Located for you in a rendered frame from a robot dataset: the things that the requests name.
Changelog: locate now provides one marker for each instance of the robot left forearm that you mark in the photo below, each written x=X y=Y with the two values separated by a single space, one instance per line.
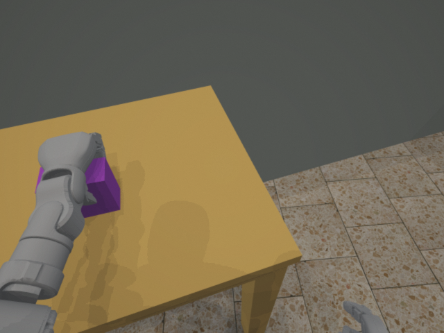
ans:
x=35 y=269

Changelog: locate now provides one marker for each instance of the table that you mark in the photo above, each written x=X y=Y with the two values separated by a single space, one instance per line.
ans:
x=195 y=218

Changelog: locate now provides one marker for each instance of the sponge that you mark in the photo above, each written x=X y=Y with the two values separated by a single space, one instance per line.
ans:
x=102 y=184

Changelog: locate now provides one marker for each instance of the right robot hand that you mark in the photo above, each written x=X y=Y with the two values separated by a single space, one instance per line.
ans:
x=369 y=323

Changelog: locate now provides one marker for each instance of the left robot upper arm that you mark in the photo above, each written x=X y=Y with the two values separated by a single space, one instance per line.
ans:
x=22 y=317

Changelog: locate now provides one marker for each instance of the left robot hand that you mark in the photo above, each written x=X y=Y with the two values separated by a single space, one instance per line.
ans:
x=75 y=149

